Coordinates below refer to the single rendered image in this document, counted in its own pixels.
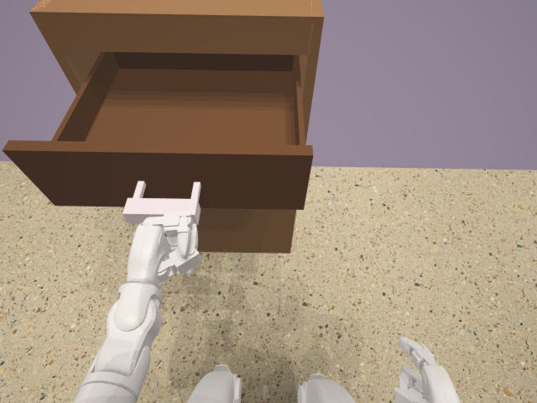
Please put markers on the drawer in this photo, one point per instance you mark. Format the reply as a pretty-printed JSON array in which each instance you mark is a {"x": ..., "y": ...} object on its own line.
[{"x": 232, "y": 122}]

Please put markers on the robot left shin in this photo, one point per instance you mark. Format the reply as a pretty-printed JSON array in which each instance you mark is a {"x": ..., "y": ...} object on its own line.
[{"x": 222, "y": 368}]

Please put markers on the robot right hand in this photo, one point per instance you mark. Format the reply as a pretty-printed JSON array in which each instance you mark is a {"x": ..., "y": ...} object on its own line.
[{"x": 433, "y": 385}]

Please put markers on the robot left thigh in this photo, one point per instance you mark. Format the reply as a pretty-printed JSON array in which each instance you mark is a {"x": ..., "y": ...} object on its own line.
[{"x": 217, "y": 387}]

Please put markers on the handle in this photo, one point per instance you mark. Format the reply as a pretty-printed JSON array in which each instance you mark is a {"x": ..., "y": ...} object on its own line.
[{"x": 137, "y": 209}]

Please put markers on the robot left hand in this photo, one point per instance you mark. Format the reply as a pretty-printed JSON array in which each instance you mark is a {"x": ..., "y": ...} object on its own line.
[{"x": 150, "y": 246}]

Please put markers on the cabinet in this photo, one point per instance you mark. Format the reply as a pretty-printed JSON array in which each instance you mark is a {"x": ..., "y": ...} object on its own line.
[{"x": 77, "y": 31}]

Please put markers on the left robot forearm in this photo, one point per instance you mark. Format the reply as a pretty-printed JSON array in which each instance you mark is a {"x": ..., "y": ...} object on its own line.
[{"x": 119, "y": 369}]

